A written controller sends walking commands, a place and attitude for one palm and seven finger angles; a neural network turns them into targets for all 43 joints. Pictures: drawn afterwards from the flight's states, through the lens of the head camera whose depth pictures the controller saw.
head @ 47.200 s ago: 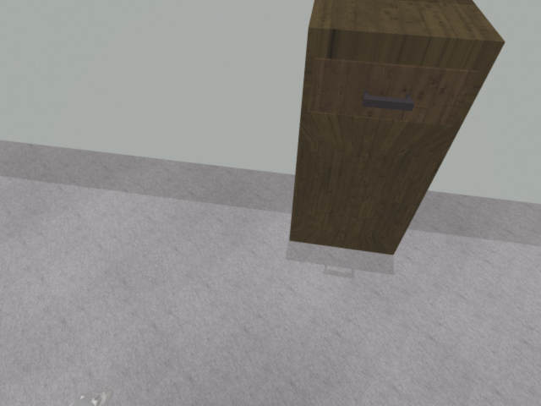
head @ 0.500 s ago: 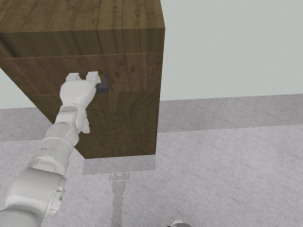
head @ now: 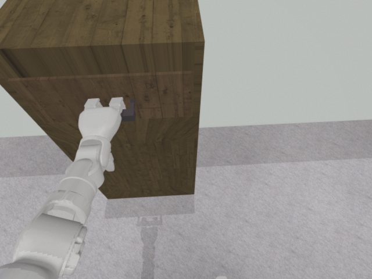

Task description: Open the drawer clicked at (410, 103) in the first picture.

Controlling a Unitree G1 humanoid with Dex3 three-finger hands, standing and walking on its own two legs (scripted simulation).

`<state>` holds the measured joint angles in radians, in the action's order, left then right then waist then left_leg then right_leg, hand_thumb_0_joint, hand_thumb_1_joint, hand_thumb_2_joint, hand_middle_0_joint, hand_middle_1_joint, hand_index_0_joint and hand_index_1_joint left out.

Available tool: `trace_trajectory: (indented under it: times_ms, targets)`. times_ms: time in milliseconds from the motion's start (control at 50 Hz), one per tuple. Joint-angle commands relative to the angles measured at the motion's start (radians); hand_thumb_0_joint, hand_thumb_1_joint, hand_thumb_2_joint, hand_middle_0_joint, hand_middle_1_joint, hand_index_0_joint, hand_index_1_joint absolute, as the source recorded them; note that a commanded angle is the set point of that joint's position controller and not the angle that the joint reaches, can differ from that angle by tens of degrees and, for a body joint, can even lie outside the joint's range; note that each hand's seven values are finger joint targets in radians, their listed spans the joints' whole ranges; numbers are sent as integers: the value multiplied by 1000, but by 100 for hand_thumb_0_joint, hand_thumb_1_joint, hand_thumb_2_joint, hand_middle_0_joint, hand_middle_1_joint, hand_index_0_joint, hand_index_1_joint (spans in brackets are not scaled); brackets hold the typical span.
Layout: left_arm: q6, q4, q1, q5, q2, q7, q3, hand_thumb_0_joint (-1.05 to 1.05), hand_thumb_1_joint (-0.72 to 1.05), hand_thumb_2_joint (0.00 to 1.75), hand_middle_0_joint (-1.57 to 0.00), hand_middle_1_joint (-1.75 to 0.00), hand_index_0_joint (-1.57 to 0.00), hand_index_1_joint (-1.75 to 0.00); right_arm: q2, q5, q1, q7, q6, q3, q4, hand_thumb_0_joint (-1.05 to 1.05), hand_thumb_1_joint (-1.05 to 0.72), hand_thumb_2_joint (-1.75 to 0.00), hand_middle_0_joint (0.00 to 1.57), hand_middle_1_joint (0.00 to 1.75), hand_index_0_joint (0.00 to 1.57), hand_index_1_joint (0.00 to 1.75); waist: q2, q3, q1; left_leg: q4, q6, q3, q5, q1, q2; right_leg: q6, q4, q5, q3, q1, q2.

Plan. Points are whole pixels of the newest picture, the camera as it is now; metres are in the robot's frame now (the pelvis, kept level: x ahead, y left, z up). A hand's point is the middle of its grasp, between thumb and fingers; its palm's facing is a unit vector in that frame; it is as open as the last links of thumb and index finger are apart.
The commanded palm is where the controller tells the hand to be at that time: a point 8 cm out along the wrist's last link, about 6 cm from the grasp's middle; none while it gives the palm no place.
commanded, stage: close the thumb around the handle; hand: left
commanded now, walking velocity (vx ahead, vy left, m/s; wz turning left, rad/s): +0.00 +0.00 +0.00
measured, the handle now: (109, 109) +0.51 +0.19 +0.03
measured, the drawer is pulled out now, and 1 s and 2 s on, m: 0.00 0.03 0.15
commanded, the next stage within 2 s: pull the drawer open in 0.66 s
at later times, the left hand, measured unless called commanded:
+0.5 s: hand (108, 134) +0.45 +0.19 +0.01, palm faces -0.05 -0.02 -1.00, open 7.0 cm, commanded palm +0.41 +0.19 +0.06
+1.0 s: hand (107, 142) +0.42 +0.19 +0.00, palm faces -0.03 -0.03 -1.00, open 6.0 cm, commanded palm +0.38 +0.18 +0.06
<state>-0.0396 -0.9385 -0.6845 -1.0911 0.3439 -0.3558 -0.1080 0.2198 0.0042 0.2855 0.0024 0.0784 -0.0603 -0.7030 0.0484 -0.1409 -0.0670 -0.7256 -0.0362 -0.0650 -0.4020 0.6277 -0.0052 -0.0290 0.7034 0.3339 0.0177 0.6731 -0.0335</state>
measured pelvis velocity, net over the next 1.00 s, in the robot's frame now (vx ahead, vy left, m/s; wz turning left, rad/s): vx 0.00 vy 0.00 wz -0.01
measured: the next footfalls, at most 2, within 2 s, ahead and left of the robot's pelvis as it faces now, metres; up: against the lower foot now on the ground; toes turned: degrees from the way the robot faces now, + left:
none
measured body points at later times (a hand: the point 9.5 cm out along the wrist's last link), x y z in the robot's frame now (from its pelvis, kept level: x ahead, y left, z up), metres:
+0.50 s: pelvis +0.00 -0.01 +0.00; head +0.09 -0.02 +0.44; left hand +0.44 +0.19 +0.06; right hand +0.06 -0.27 -0.14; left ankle -0.04 +0.09 -0.71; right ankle -0.01 -0.10 -0.71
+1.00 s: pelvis +0.00 +0.00 +0.00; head +0.08 -0.02 +0.45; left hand +0.42 +0.19 +0.06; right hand +0.07 -0.26 -0.14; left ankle -0.04 +0.09 -0.71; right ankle -0.01 -0.10 -0.71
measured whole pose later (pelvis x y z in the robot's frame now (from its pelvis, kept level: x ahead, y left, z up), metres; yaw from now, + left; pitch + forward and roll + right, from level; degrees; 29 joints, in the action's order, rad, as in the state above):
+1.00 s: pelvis +0.00 +0.00 +0.00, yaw +0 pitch +16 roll -1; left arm -0.06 -0.82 -0.56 -1.08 0.32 -0.38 -0.12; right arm 0.23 0.00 0.28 -0.01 0.09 -0.08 -0.71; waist 0.06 -0.14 -0.05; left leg -0.71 -0.03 -0.07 -0.40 0.59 -0.01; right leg -0.03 0.69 0.33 0.01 0.64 -0.04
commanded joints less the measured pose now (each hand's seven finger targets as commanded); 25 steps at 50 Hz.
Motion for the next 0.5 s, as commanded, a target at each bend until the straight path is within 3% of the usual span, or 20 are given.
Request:
trace_trajectory:
  times_ms: [0,60,100,120,140,180,200,220,260,340,400,440,480]
  targets:
    - [38,203,-323,1,128,-57,31,0,-33,37,-31,-122,-31,-122,154,0,97,5,-24,-54,63,0,-90,-90,20,30,20,30,-23,-408,-2,7,7,52,595,-243,13,-7,-25,-473,-11,-221,-18]
    - [24,185,-321,-4,161,-71,55,0,-16,44,-32,-124,-32,-124,155,0,95,5,-21,-55,55,0,-90,-90,20,30,20,30,-49,-406,-4,7,6,44,550,-210,21,-6,-25,-493,-16,-250,-16]
    - [19,193,-359,-6,166,-76,51,0,-5,49,-33,-125,-33,-125,155,3,91,7,-22,-55,49,0,-90,-90,20,30,20,30,-29,-408,-9,9,6,41,546,-206,23,-4,-25,-502,-18,-254,-12]
    - [14,200,-345,-7,191,-79,76,0,0,52,-34,-125,-34,-125,156,0,94,6,-20,-57,50,0,-90,-90,20,30,20,30,-17,-424,1,7,6,41,571,-216,23,-7,-21,-521,-21,-264,-14]
    - [5,185,-322,-8,166,-80,56,0,6,54,-34,-126,-34,-126,153,1,88,6,-19,-54,53,0,-90,-90,20,30,20,30,-24,-426,6,7,7,40,585,-213,25,-5,-20,-527,-18,-270,-13]
    - [-4,196,-349,-5,143,-76,37,0,17,59,-35,-127,-35,-127,154,-2,89,2,-15,-57,51,0,-90,-90,20,30,20,30,-6,-425,-4,6,9,45,604,-230,23,-8,-24,-522,-15,-258,-15]
    - [-4,191,-361,-5,130,-78,23,0,23,61,-35,-128,-35,-128,155,0,88,3,-16,-58,46,0,-90,-90,20,30,20,30,-24,-406,-15,7,7,43,582,-230,20,-4,-30,-509,-13,-243,-14]
    - [-8,182,-343,-3,151,-77,45,0,28,64,-36,-128,-36,-128,157,-3,89,3,-14,-58,47,0,-90,-90,20,30,20,30,-21,-404,-5,13,8,44,571,-224,21,-6,-29,-500,-13,-249,-16]
    - [-14,178,-355,-4,159,-72,40,0,40,68,-36,-130,-36,-130,158,-4,83,5,-12,-54,49,0,-90,-90,20,30,20,30,-31,-399,-10,18,6,39,538,-207,26,-6,-34,-503,-17,-263,-14]
    - [-10,173,-353,-6,133,-61,18,0,62,78,-38,-132,-38,-132,157,-2,80,9,-13,-54,50,0,-90,-90,20,30,20,30,-29,-399,-13,18,4,37,540,-215,26,-4,-37,-501,-18,-259,-13]
    - [1,174,-326,-7,147,-56,35,0,79,85,-39,-134,-39,-134,156,-1,83,10,-12,-55,55,0,-90,-90,20,30,20,30,-19,-419,2,18,4,40,562,-224,25,-7,-32,-505,-19,-269,-13]
    - [4,163,-331,-3,127,-52,16,0,90,90,-40,-135,-40,-135,156,-3,81,11,-14,-54,52,0,-90,-90,20,30,20,30,-33,-383,-11,22,4,38,527,-212,25,-5,-41,-488,-17,-253,-14]
    - [12,175,-348,-2,150,-52,34,0,90,90,-40,-135,-40,-135,159,-2,82,11,-15,-55,55,0,-90,-90,20,30,20,30,-25,-400,-7,21,4,39,529,-205,27,-7,-37,-495,-22,-267,-13]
